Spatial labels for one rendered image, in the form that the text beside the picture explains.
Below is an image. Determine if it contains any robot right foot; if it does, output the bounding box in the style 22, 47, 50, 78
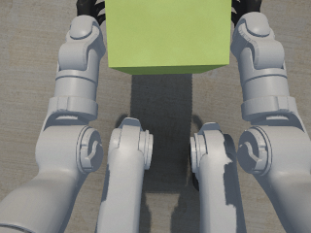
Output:
189, 145, 199, 191

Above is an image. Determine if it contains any robot left upper arm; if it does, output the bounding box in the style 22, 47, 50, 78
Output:
0, 125, 104, 233

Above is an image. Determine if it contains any right robot hand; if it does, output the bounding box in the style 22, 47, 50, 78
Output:
230, 0, 262, 28

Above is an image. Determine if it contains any left robot hand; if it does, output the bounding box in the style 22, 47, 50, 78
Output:
76, 0, 106, 26

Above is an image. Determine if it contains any robot right upper arm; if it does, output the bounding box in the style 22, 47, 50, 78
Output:
236, 126, 311, 233

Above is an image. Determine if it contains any robot right forearm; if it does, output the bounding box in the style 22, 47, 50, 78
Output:
230, 12, 311, 142

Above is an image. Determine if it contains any robot left forearm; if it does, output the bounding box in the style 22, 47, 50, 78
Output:
35, 15, 106, 166

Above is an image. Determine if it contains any carton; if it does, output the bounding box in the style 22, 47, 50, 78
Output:
104, 0, 232, 75

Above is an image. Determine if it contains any robot left thigh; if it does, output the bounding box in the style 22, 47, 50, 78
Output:
94, 124, 154, 233

